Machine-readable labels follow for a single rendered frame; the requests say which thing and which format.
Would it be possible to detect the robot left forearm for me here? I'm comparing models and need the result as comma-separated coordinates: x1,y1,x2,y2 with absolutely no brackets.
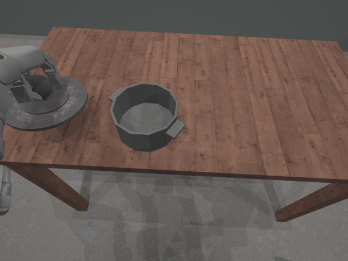
0,52,21,160

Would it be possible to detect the knob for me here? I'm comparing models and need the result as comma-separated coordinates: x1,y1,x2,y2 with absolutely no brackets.
26,74,53,98

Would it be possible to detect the pot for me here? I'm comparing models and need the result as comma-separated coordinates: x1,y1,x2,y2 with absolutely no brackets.
108,82,185,152

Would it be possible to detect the left robot hand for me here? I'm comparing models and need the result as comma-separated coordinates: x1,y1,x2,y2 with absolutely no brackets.
0,45,60,103

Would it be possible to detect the lid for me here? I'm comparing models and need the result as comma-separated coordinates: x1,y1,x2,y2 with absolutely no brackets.
5,76,88,132

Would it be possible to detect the table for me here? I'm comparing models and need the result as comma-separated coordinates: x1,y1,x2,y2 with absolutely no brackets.
0,27,348,222

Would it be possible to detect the left robot upper arm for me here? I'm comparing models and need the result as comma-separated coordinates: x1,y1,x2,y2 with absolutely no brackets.
0,165,12,215

